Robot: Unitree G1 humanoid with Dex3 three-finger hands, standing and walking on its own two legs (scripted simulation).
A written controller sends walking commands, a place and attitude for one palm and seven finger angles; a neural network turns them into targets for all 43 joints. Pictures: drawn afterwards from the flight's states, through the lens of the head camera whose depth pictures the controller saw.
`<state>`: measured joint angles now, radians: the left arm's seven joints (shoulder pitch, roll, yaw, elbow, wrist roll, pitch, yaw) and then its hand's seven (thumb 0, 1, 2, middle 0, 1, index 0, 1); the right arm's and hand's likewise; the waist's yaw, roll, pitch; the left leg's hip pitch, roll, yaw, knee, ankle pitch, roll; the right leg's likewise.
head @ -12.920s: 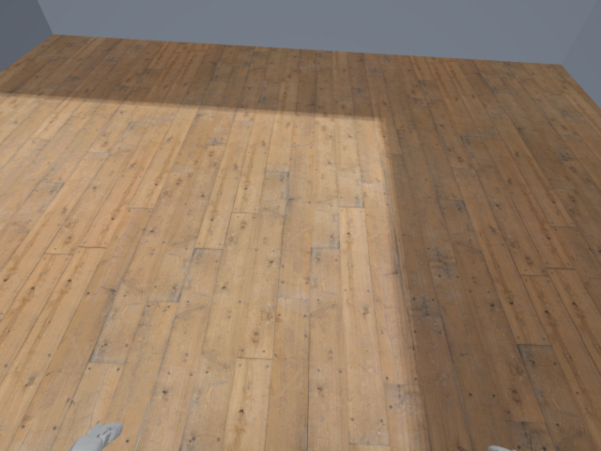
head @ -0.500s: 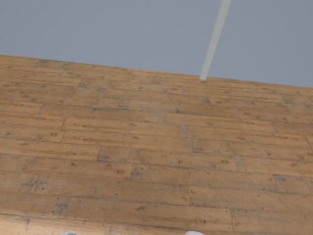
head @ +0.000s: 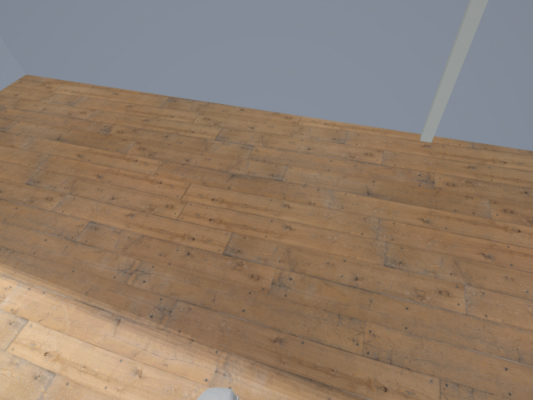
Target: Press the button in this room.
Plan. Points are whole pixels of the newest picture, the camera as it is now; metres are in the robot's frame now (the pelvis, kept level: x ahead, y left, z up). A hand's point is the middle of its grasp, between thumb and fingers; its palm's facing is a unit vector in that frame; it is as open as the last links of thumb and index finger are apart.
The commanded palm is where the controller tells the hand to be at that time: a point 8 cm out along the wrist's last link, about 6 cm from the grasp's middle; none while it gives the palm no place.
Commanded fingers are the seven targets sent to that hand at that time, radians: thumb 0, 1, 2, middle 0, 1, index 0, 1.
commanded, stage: turn or walk to find it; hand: left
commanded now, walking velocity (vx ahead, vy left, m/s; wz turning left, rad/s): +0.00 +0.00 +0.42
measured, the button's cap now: out of the picture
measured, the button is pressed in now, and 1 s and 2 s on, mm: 0 0 0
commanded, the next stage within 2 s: none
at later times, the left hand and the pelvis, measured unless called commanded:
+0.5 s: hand out of the picture -0.03 +0.28 -0.18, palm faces +0.26 -0.94 -0.24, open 7.4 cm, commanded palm none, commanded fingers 0.00 0.90 0.90 -0.20 -0.30 -0.20 -0.30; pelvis -0.04 +0.06 +0.00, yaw +11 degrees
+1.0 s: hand out of the picture -0.04 +0.20 -0.15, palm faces +0.41 -0.87 -0.27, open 7.4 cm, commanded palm none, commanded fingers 0.00 0.90 0.90 -0.20 -0.30 -0.20 -0.30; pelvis -0.04 +0.00 +0.00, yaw +25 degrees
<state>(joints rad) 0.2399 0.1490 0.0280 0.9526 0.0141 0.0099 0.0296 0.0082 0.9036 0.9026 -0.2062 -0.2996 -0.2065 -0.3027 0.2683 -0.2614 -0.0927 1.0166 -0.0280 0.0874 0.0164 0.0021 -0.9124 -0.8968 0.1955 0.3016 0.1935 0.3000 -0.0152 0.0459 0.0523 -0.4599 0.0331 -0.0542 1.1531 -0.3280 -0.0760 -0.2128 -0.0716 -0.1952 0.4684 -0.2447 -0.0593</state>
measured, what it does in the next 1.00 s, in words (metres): steps on the spot, turning left: left foot, then right foot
